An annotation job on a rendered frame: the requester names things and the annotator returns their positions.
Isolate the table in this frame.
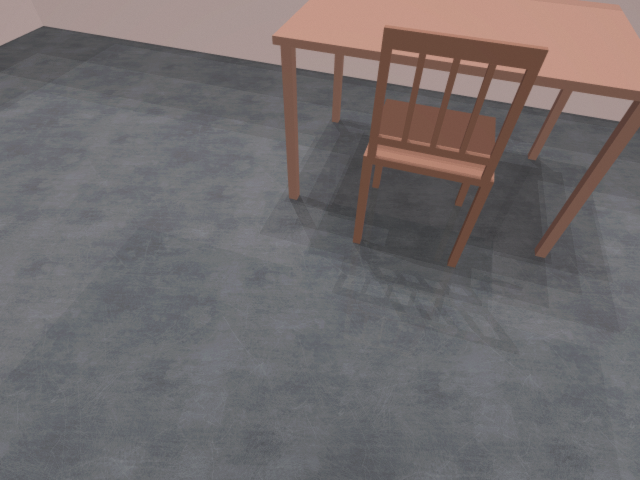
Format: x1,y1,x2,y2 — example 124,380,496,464
272,0,640,258

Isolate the chair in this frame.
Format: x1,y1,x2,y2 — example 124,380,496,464
353,25,549,268

